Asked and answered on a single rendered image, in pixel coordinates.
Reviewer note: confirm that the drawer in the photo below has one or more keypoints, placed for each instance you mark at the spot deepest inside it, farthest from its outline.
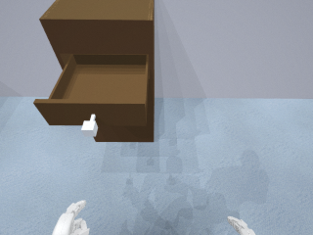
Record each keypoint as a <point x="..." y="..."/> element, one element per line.
<point x="113" y="87"/>

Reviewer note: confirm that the robot right hand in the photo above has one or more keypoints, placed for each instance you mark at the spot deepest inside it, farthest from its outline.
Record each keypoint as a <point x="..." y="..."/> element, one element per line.
<point x="240" y="226"/>

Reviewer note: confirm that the robot left hand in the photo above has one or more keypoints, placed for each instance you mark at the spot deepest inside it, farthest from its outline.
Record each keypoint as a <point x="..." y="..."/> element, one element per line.
<point x="67" y="225"/>

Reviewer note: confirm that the handle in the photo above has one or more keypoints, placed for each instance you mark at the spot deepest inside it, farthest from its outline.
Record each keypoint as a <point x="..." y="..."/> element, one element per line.
<point x="90" y="127"/>

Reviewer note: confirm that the cabinet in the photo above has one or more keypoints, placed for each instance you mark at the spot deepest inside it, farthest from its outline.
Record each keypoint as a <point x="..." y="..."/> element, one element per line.
<point x="121" y="27"/>

